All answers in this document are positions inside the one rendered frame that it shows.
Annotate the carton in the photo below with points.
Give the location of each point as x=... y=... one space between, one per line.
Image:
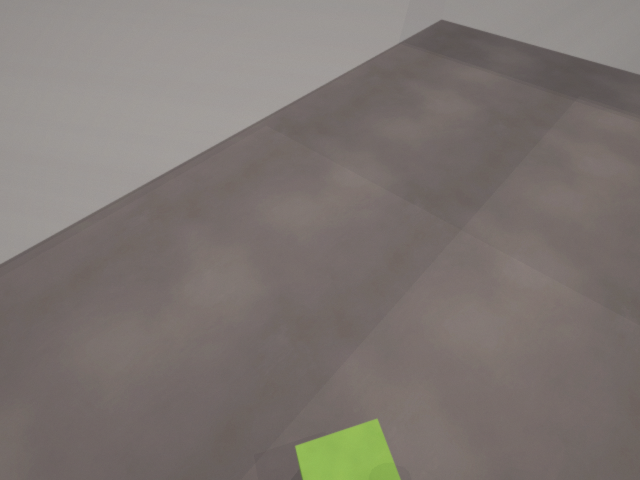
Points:
x=356 y=453

